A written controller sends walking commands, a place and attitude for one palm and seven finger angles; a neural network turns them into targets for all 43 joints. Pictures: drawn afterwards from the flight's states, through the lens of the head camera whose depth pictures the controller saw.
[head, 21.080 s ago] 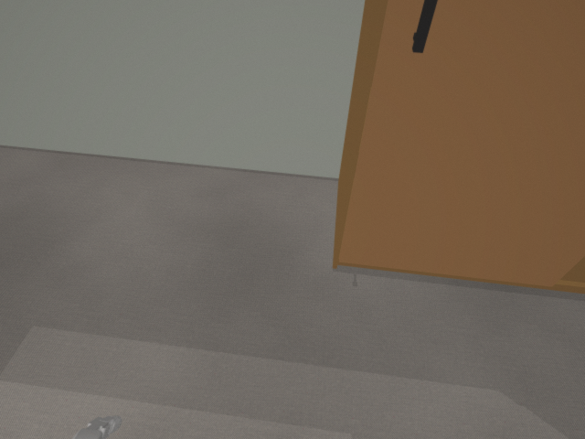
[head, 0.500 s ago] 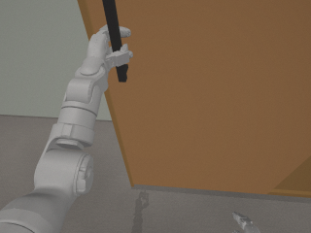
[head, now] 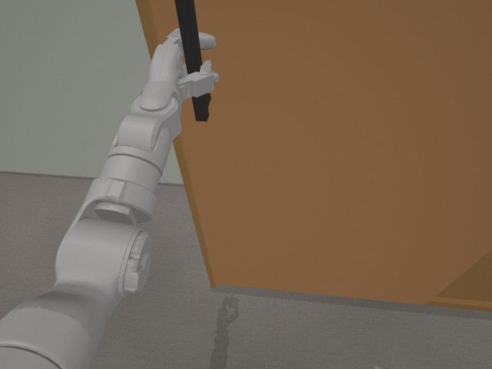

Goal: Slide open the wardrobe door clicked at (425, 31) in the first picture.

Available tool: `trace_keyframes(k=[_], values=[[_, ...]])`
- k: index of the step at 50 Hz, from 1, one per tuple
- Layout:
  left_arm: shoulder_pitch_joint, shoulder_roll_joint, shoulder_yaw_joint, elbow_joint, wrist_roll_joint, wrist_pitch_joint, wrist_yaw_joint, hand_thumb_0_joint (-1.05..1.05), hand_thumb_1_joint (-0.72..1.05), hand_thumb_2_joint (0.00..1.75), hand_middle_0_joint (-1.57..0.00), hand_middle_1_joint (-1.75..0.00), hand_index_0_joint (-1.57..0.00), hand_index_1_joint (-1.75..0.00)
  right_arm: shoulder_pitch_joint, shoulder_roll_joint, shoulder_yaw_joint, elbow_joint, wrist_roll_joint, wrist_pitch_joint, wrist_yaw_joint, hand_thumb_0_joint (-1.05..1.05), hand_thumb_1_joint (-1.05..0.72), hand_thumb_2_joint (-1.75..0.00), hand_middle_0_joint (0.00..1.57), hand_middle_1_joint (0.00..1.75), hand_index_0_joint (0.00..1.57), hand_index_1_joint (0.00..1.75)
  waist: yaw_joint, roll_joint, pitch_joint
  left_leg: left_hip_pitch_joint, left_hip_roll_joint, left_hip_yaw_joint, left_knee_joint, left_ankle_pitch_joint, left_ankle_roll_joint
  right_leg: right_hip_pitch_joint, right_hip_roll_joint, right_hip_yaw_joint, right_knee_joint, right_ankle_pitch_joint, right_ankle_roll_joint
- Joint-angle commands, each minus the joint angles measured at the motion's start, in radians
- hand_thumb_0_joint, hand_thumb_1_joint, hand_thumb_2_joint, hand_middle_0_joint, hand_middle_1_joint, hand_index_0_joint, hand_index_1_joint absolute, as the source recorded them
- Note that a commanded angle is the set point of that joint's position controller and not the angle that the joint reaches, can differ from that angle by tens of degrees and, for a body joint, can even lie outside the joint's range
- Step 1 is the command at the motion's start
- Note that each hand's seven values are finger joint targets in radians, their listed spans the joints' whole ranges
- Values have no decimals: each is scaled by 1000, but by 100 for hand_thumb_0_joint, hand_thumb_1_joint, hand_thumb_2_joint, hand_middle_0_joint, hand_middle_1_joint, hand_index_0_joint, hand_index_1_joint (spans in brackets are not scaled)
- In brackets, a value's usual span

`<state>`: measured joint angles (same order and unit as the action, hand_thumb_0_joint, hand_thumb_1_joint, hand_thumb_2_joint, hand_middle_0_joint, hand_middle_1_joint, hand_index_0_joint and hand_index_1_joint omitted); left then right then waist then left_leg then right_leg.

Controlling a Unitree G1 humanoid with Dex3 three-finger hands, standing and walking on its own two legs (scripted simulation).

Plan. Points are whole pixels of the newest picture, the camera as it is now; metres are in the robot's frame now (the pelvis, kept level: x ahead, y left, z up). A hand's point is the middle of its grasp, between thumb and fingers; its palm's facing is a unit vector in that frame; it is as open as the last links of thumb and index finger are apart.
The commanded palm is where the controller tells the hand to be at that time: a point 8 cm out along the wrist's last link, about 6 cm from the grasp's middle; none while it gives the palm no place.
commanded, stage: step sideways, sliding the door along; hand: left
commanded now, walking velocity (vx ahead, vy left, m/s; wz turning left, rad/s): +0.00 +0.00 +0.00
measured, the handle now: (197, 54) +0.52 +0.12 +0.26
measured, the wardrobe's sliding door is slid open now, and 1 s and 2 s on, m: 0.00 0.05 0.33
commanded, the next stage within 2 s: none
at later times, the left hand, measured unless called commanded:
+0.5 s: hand (214, 82) +0.48 +0.09 +0.24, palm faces +0.20 -0.97 -0.09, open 6.1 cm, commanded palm +0.45 +0.06 +0.25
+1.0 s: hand (242, 81) +0.49 +0.04 +0.23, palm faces +0.42 -0.90 -0.09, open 6.5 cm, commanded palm +0.45 +0.00 +0.23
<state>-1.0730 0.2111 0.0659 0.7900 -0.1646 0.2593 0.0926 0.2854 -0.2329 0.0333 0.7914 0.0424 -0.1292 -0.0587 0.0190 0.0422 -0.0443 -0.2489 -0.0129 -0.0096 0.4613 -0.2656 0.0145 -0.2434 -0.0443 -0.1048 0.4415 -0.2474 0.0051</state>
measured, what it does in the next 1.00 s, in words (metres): steps to the right: right foot, then left foot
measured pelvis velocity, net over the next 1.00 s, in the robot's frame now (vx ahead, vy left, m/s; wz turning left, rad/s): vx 0.10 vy -0.21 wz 0.11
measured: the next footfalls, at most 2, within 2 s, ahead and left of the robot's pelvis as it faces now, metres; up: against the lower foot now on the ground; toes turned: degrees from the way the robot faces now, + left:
right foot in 0.50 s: +0.08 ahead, -0.19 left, +0.00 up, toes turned -2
left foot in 0.66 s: +0.04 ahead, +0.03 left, +0.00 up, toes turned +13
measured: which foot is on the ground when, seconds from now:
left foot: down 0.00-0.50, up 0.52-0.64, down 0.66-1.00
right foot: down 0.00-0.24, up 0.26-0.48, down 0.50-0.66, up 0.68-0.96, down 0.98-1.00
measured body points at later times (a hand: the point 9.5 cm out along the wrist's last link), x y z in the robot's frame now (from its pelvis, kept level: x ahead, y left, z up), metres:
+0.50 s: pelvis +0.01 -0.07 -0.02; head +0.09 -0.09 +0.42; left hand +0.46 +0.14 +0.24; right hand +0.14 -0.28 -0.16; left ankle -0.02 +0.11 -0.74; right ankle +0.04 -0.19 -0.74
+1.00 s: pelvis +0.10 -0.21 -0.03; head +0.19 -0.20 +0.41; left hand +0.46 +0.09 +0.24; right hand +0.35 -0.35 -0.13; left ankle +0.01 +0.01 -0.73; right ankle +0.17 -0.35 -0.74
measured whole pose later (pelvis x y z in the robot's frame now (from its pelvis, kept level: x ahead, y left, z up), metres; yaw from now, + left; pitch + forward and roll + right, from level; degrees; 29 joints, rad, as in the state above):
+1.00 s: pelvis +0.10 -0.21 -0.03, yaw +6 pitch -4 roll -2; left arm -0.83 0.29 0.16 0.19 -0.10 0.01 0.11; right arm 0.07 -0.17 -0.01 0.56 0.06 -0.14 0.02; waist 0.18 0.08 0.28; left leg -0.17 0.30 0.03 0.71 -0.41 -0.13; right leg -0.34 -0.04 -0.08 0.68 -0.25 0.03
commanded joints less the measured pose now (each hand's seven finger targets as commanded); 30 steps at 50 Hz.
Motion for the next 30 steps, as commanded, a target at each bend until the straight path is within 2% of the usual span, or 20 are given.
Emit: trace_keyframes(k=[1, 5, 6, 7, 9, 11, 13, 14, 15, 16, 18, 21, 23, 24, 25, 26, 27, 28, 29, 30], values=[[-635, -165, -119, -277, -31, -85, -99, 0, 90, 90, -45, -140, -45, -140, -46, -120, -38, -123, 3, -56, -5, 0, -90, -90, 20, 30, 20, 30, -111, -23, -356, 282, 23, -56, -8, 419, -14, -4, 56, 25, -10, 326, -41], [-671, -157, -110, -313, -33, -87, -99, 0, 90, 90, -45, -140, -45, -140, -55, -115, -36, -131, 5, -64, -2, 0, -90, -90, 20, 30, 20, 30, -112, 2, -388, 300, 19, -49, 6, 439, -13, -17, 57, 30, 1, 353, -39], [-604, 287, 72, -309, 78, -242, -47, 0, 90, 90, -45, -140, -45, -140, -42, -157, -41, -142, -6, -55, -8, 0, -90, -90, 20, 30, 20, 30, -70, 11, -266, 131, 86, -61, 8, 386, 25, 0, 3, 54, -13, 212, -9], [-528, 170, 8, -232, 84, -294, -42, 0, 90, 90, -45, -140, -45, -140, -61, -149, -51, -129, -12, -40, -11, 0, -90, -90, 20, 30, 20, 30, -68, -40, -278, 129, 99, -62, 1, 339, 26, 25, 4, 49, 5, 192, -3], [-482, 54, -57, -284, 66, -339, -50, 0, 90, 90, -45, -140, -45, -140, -74, -133, -57, -158, -8, -30, -15, 0, -90, -90, 20, 30, 20, 30, -73, -5, -285, 187, 151, -93, -2, 346, 41, -10, 15, 38, 74, 178, 4], [-554, 24, -97, -387, 53, -377, -59, 0, 90, 90, -45, -140, -45, -140, -94, -130, -65, -186, -6, -23, -24, 0, -90, -90, 20, 30, 20, 30, -90, 73, -315, 284, 241, -200, -3, 417, 88, -103, 39, 36, 218, 95, 6], [-596, 41, -91, -440, 44, -389, -57, 0, 90, 90, -45, -140, -45, -140, -88, -120, -73, -187, -14, -19, -17, 0, -90, -90, 20, 30, 20, 30, -100, 128, -295, 424, 361, -335, -23, 629, 170, -293, 52, 93, 402, -165, 4], [-596, 63, -76, -440, 47, -389, -53, 0, 90, 90, -45, -140, -45, -140, -89, -120, -78, -185, -15, -14, -9, 0, -90, -90, 20, 30, 20, 30, -95, 112, -283, 458, 394, -361, -29, 649, 195, -351, 42, 124, 466, -238, -2], [-607, 83, -64, -465, 50, -391, -51, 0, 90, 90, -45, -140, -45, -140, -101, -123, -83, -190, -15, -7, -6, 0, -90, -90, 20, 30, 20, 30, -84, 102, -277, 468, 410, -358, -19, 639, 206, -378, 29, 143, 496, -254, -9], [-619, 57, -81, -498, 43, -395, -51, 0, 90, 90, -45, -140, -45, -140, -115, -115, -81, -201, -8, 1, -3, 0, -90, -90, 20, 30, 20, 30, -85, 104, -279, 472, 411, -355, 3, 625, 208, -381, 20, 152, 489, -257, -17], [-614, 22, -102, -544, 45, -406, -55, 0, 90, 90, -45, -140, -45, -140, -128, -113, -82, -207, -3, 3, 4, 0, -90, -90, 20, 30, 20, 30, -77, 141, -278, 455, 397, -242, 48, 668, 187, -326, 7, 144, 409, -209, -20], [-634, -41, -158, -621, 48, -416, -65, 0, 90, 90, -45, -140, -45, -140, -137, -100, -80, -237, 10, 1, 10, 0, -90, -90, 20, 30, 20, 30, -85, 177, -313, 381, 322, -98, 115, 669, 121, -123, 35, 64, 222, -87, -19], [-601, -77, -193, -651, 56, -422, -71, 0, 90, 90, -45, -140, -45, -140, -150, -97, -79, -254, 19, -4, 12, 0, -90, -90, 20, 30, 20, 30, -80, 151, -337, 271, 283, -40, 177, 613, 78, 78, 39, 33, 94, 91, -19], [-578, -61, -191, -674, 66, -421, -68, 0, 90, 90, -45, -140, -45, -140, -164, -96, -79, -262, 29, 0, 12, 0, -90, -90, 20, 30, 20, 30, -67, 65, -365, 155, 230, 17, 264, 512, 50, 221, -20, 73, 48, 302, -36], [-550, -3, -162, -687, 84, -417, -60, 0, 90, 90, -45, -140, -45, -140, -177, -87, -79, -263, 36, 9, 7, 0, -90, -90, 20, 30, 20, 30, -58, -117, -390, -3, 142, 70, 390, 293, 1, 342, -152, 197, 26, 548, -80], [-487, 28, -140, -663, 92, -407, -53, 0, 90, 90, -45, -140, -45, -140, -213, -83, -80, -257, 33, 7, -6, 0, -90, -90, 20, 30, 20, 30, -45, -212, -353, -144, 52, 49, 461, -141, -35, 383, -254, 289, 34, 790, -145], [-461, 44, -134, -683, 91, -399, -53, 0, 90, 90, -45, -140, -45, -140, -207, -76, -79, -248, 37, 7, -11, 0, -90, -90, 20, 30, 20, 30, -34, -214, -317, -201, 27, 13, 522, -309, -42, 389, -284, 313, 53, 900, -178], [-448, 46, -132, -717, 88, -399, -54, 0, 90, 90, -45, -140, -45, -140, -215, -69, -82, -245, 38, 8, -14, 0, -90, -90, 20, 30, 20, 30, -24, -226, -298, -218, 56, 4, 544, -321, -38, 405, -289, 317, 82, 963, -185], [-452, 9, -155, -741, 87, -403, -56, 0, 90, 90, -45, -140, -45, -140, -218, -62, -75, -237, 31, 5, -18, 0, -90, -90, 20, 30, 20, 30, -26, -203, -273, -209, 74, 5, 454, -316, -30, 394, -276, 279, 107, 997, -173], [-466, -30, -185, -785, 88, -410, -55, 0, 90, 90, -45, -140, -45, -140, -211, -52, -66, -228, 23, -1, -20, 0, -90, -90, 20, 30, 20, 30, -50, -182, -269, -142, 87, 25, 281, -239, -27, 359, -234, 211, 160, 1028, -147]])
